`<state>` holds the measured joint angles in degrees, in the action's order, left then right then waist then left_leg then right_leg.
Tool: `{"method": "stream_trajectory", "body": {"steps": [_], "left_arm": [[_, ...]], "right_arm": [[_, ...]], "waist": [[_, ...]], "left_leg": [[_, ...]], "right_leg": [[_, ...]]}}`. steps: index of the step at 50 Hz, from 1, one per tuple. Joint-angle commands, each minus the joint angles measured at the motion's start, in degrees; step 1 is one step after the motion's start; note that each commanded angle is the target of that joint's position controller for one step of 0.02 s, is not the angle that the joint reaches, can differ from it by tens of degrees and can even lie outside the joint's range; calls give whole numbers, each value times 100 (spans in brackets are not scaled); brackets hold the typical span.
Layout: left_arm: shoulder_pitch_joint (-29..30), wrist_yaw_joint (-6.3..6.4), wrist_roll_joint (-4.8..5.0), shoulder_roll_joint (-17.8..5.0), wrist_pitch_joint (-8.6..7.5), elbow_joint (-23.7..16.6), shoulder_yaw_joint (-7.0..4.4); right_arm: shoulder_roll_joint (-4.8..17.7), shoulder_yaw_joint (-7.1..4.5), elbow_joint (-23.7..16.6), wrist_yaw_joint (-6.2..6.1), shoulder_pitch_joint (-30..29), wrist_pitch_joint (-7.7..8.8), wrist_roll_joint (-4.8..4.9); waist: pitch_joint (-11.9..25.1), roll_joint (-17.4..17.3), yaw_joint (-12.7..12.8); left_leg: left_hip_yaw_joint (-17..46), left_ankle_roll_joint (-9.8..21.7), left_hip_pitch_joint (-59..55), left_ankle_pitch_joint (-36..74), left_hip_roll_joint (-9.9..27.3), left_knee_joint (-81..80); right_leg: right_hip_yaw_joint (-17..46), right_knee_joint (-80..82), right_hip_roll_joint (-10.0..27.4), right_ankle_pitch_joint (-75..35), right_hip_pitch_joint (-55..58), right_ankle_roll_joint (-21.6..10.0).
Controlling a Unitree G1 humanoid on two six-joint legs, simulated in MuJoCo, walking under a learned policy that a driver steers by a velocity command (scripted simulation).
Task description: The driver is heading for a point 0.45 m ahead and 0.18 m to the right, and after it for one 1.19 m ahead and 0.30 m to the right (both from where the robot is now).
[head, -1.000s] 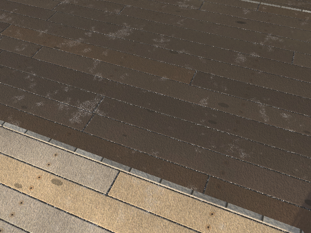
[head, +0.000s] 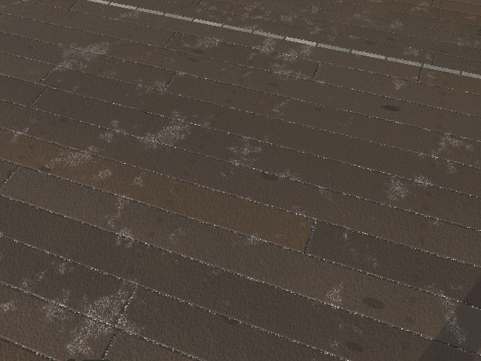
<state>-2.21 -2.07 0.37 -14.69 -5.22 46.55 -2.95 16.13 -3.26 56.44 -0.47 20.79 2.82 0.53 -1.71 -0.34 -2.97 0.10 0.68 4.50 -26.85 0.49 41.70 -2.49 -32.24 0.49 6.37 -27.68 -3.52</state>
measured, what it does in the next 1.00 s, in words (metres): walks ahead, turning right: left foot, then right foot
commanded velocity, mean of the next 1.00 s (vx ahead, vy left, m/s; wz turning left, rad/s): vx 0.50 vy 0.00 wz -0.34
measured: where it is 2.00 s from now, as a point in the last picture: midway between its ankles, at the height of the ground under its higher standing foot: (330, 177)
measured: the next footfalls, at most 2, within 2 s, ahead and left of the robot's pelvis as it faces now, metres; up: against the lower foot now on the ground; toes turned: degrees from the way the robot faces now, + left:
left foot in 0.48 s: +0.45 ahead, +0.14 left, +0.00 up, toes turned -6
right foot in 1.00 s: +0.64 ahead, -0.19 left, +0.00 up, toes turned -28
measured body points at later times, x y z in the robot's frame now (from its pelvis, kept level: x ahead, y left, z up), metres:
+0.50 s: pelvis +0.28 +0.03 +0.00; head +0.31 +0.04 +0.45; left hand +0.26 +0.31 -0.14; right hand +0.48 -0.23 -0.08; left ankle +0.41 +0.14 -0.73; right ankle +0.11 -0.10 -0.71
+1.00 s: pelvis +0.53 -0.05 +0.00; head +0.55 -0.07 +0.44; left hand +0.82 +0.10 -0.09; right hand +0.43 -0.32 -0.14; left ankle +0.41 +0.14 -0.72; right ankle +0.60 -0.17 -0.72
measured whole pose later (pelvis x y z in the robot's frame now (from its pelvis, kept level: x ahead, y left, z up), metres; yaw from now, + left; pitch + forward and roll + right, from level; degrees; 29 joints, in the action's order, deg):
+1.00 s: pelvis +0.53 -0.05 +0.00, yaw -23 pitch +1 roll +2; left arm -3.1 -2.9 1.3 -15.2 -0.9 41.3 -4.4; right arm 16.7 -5.2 55.0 -1.0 17.2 2.7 1.4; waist -2.4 1.0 -3.2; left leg -16.8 -4.1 -4.9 -25.9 4.8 24.0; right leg -3.8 -34.3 2.2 7.9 -28.9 -6.5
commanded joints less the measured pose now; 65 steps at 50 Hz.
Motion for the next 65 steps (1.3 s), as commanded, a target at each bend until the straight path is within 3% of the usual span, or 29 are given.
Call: {"method": "stream_trajectory", "body": {"steps": [1,2,3,5,7,12,19,21,23,24,25,26,27,29,31,35,40,45,47,49,50,51,52,53,54,55,56,59,65], "left_arm": [[-1910,66,37,-1066,25,257,-292],[-1454,80,8,-897,21,147,-241],[-1118,66,-36,-727,12,109,-187],[-879,43,-110,-541,-32,114,-128],[-972,52,-69,-663,-83,202,-157],[-1427,186,-11,-840,-48,433,-195],[-2038,296,117,-956,103,713,-258],[-1974,325,114,-1027,156,705,-307],[-1850,321,87,-923,202,641,-279],[-1815,307,2,-617,211,483,-166],[-2574,284,34,82,116,366,20],[-2439,285,155,-358,54,404,-68],[-1903,293,256,-841,37,263,-205],[-1503,333,181,-773,90,166,-252],[-1632,302,163,-537,222,155,-281],[-1286,269,121,-355,401,-109,-275],[-487,87,87,-280,348,-391,-206],[238,-73,86,-339,371,-784,-171],[111,-108,77,-498,393,-866,-241],[-974,-88,101,-838,416,-642,-454],[-2006,3,121,-1246,451,-340,-676],[-2239,109,177,-1969,467,-264,-820],[-2249,58,115,-1872,350,-510,-710],[-2150,14,53,-1364,255,-456,-549],[-1893,20,46,-1154,188,-429,-485],[-1431,33,50,-915,164,-502,-407],[-1095,55,-7,-719,151,-583,-333],[-1078,112,-38,-764,79,-546,-314],[-1560,254,1,-876,55,-245,-311]], "right_arm": [[757,-93,-519,89,-103,352,178],[769,-92,-604,78,-479,392,214],[716,-113,-623,43,-667,378,143],[523,-134,-549,16,-478,237,61],[340,-111,-551,-1,-469,130,26],[274,-101,-890,17,-1482,150,-56],[327,-48,-1243,188,-2546,309,38],[520,-104,-1214,206,-2341,364,44],[844,-277,-923,155,-1281,406,23],[1193,-384,-760,104,-297,424,-84],[1707,-516,-625,95,200,347,-80],[1177,-376,-636,111,225,327,-51],[796,-262,-725,96,-212,341,-45],[453,-155,-784,91,-929,341,-92],[331,-132,-744,85,-1182,369,-143],[581,-231,-618,20,-1108,417,-132],[795,-294,-558,-61,-942,341,-102],[1017,-374,-429,-65,-524,169,35],[1167,-421,-454,-69,-589,90,93],[1265,-446,-513,-79,-762,-7,156],[1129,-386,-552,-90,-706,-8,92],[378,-155,-835,-44,-320,81,-204],[341,-65,-999,27,-471,335,-74],[782,-176,-1106,90,-1180,492,210],[745,-160,-1098,96,-1260,568,244],[735,-176,-963,46,-1196,568,111],[779,-220,-883,28,-1090,507,31],[601,-213,-805,43,-952,287,-33],[369,-120,-1086,89,-1949,256,-42]], "waist": [[1472,1039,919],[924,665,779],[491,407,620],[309,572,301],[215,510,213],[-72,333,424],[-264,399,653],[-148,513,473],[458,496,-67],[1340,91,-447],[2211,-1507,-180],[2294,-1534,-295],[1400,-1039,-298],[540,-584,-20],[289,-739,248],[23,-396,320],[-170,-240,96],[-396,-216,-87],[-216,-361,109],[422,-401,789],[957,-139,1239],[1310,1416,816],[2258,1284,789],[1663,603,1024],[1113,465,853],[762,141,599],[585,238,387],[478,265,202],[45,362,528]], "left_leg": [[626,184,3916,-365,36,3440],[460,240,3877,187,361,3227],[360,219,3670,597,565,2828],[399,175,3004,1045,782,2347],[333,76,2957,1268,833,2000],[232,-126,3318,2756,733,242],[296,-139,2855,3100,347,-1345],[307,-51,2426,2706,285,-1482],[127,182,894,2375,151,-1645],[830,506,-746,2278,921,-1379],[3139,1338,-2884,1436,2347,-1722],[4075,1390,-2730,346,2392,-2372],[3228,1092,-1981,133,2171,-2515],[1986,884,-549,1065,1788,-2813],[1226,814,169,1563,1558,-3139],[410,986,347,2301,1627,-3489],[-600,839,148,2750,1450,-3565],[-1002,692,-719,3238,1681,-3221],[-1178,580,-969,4801,1721,-2615],[-1430,396,-811,6319,1534,-982],[-1507,150,130,5586,1302,494],[-1416,-231,2590,1070,510,2644],[37,-268,3747,-912,-223,3710],[377,-102,4329,-400,106,3851],[319,35,4321,150,379,3458],[320,33,3920,562,644,2985],[349,11,3450,840,817,2586],[270,-136,2939,1241,864,2001],[145,-286,3210,3200,623,-128]], "right_leg": [[3662,1528,2006,1364,4476,-1283],[2904,1658,1776,1090,3628,-1083],[2360,1868,1556,635,2826,-985],[1769,2212,1281,88,2003,-878],[1435,2431,1242,-355,1742,-973],[914,2609,1033,-789,1844,-871],[1172,2120,1207,-495,2430,-726],[1384,1794,1326,-697,2598,-626],[1233,674,973,-1564,2397,-412],[958,-910,564,-797,1535,-216],[356,-3002,-350,1857,-687,217],[972,-3913,-158,2768,-1341,199],[1012,-4147,127,2356,-1675,119],[841,-3808,554,1537,-1373,116],[852,-3475,772,1186,-844,120],[833,-2849,859,539,-1158,230],[436,-1339,739,-716,-1017,241],[63,-554,566,-348,-1067,34],[-213,-460,289,218,-617,-165],[-548,-172,-229,370,882,-469],[-257,45,-327,160,2553,-702],[2410,280,1152,433,4441,-1503],[5039,1413,1932,1666,5197,-2227],[4394,1722,1860,1376,4875,-1806],[3536,1658,1662,897,4145,-1564],[2822,1638,1414,282,3301,-1352],[2341,1735,1234,-304,2635,-1239],[1777,2082,1061,-1101,1937,-1227],[1038,2343,768,-973,1970,-898]]}}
